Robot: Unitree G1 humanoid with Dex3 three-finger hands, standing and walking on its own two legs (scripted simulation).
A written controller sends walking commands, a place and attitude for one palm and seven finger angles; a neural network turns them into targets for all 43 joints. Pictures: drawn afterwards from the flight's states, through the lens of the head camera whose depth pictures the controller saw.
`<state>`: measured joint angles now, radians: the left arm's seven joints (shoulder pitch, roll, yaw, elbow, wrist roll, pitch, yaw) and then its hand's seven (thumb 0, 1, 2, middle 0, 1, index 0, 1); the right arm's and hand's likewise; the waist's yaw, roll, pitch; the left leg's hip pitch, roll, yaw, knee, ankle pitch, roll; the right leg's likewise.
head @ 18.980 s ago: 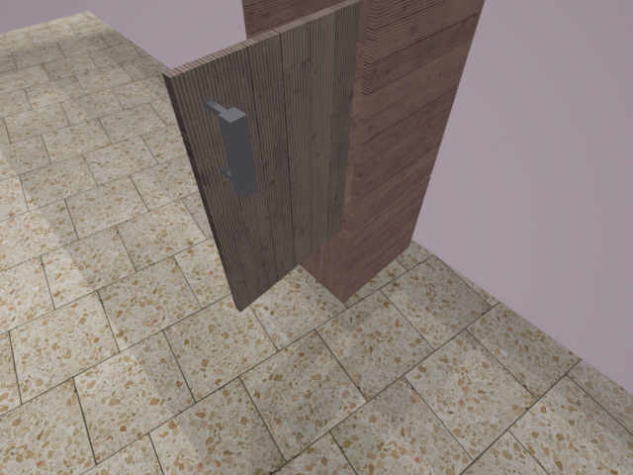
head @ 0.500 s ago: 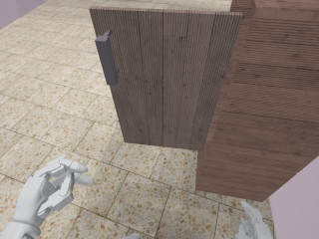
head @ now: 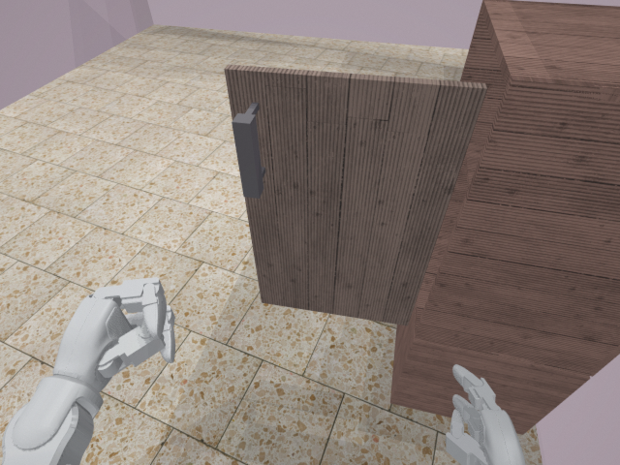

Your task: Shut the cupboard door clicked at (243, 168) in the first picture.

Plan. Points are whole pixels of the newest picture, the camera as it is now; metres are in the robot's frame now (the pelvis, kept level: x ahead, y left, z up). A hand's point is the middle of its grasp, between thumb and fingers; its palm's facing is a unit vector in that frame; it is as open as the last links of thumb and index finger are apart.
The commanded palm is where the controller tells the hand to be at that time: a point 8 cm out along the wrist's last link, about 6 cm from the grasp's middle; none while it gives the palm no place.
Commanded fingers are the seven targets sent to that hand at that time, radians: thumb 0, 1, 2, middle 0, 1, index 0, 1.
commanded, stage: raise the hand and make a fist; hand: left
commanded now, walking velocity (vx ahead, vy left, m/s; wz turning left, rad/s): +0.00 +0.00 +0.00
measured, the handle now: (253, 150) +0.54 +0.15 +0.15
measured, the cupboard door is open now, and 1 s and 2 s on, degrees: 93 93 93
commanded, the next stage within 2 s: bring the fist close to the handle in 0.58 s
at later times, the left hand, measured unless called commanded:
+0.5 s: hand (171, 314) +0.23 +0.17 +0.15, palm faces -0.06 -1.00 -0.06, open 3.1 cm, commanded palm +0.20 +0.22 +0.16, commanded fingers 0.00 0.90 0.90 -1.30 -1.50 -1.30 -1.50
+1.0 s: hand (213, 268) +0.29 +0.14 +0.15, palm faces -0.10 -0.99 -0.07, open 3.1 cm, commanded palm +0.28 +0.20 +0.16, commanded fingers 0.00 0.90 0.90 -1.30 -1.50 -1.30 -1.50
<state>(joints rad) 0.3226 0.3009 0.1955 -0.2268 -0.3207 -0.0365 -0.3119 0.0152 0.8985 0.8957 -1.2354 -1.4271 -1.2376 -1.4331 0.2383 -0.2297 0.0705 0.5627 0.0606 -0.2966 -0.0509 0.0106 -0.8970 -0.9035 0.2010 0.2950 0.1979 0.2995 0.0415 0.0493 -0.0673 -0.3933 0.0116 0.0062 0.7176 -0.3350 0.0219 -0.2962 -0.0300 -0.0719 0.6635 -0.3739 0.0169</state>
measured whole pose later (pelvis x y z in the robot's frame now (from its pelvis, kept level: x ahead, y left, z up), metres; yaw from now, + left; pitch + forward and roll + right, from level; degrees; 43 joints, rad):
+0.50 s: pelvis +0.00 -0.02 +0.01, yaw +0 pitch -2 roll -1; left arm 0.24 0.30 0.22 -0.20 -0.32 0.07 -0.31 0.02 0.90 0.90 -1.30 -1.50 -1.30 -1.50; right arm 0.24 -0.26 0.05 0.61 0.07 -0.30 -0.06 0.01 -0.90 -0.90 0.20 0.29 0.20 0.30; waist 0.04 0.05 -0.04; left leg -0.27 0.02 0.01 0.58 -0.28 0.00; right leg -0.19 -0.02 -0.07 0.56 -0.33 0.00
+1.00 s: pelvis +0.00 -0.02 +0.01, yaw +0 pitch -2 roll +0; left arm -0.02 0.29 0.16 0.00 -0.28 0.05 -0.27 0.02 0.90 0.90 -1.30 -1.50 -1.30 -1.50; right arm 0.22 -0.25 0.06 0.66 0.07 -0.30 -0.08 0.01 -0.90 -0.90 0.20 0.29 0.20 0.30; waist 0.03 0.06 -0.03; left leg -0.28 0.02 0.01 0.58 -0.28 -0.01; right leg -0.21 -0.02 -0.07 0.59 -0.35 -0.01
